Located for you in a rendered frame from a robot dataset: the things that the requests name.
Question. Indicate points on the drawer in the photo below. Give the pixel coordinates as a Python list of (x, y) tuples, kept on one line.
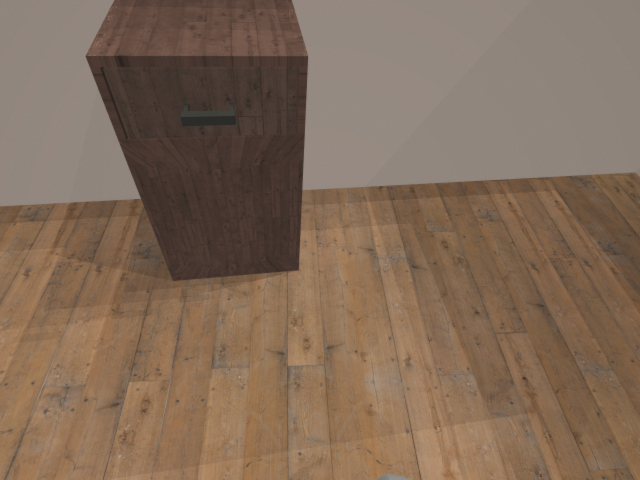
[(150, 99)]

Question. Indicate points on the cabinet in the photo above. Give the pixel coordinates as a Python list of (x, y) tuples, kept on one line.
[(218, 205)]

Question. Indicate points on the handle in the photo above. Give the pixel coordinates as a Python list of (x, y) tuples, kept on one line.
[(208, 118)]

